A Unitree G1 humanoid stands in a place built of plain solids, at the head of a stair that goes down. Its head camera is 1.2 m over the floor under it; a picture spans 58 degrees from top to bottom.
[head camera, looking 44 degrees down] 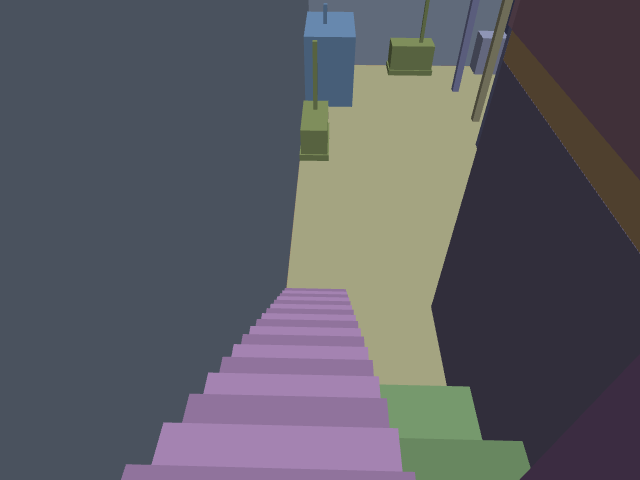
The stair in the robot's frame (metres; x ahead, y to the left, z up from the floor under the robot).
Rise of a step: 0.21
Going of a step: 0.22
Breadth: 0.89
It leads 1 degrees to the right of straight ahead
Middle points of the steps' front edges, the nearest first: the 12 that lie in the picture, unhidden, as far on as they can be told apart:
0.47 0.15 -0.21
0.69 0.15 -0.43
0.91 0.14 -0.64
1.13 0.14 -0.85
1.35 0.13 -1.06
1.57 0.13 -1.28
1.79 0.12 -1.49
2.01 0.12 -1.70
2.23 0.11 -1.92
2.45 0.11 -2.13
2.67 0.10 -2.34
2.89 0.09 -2.55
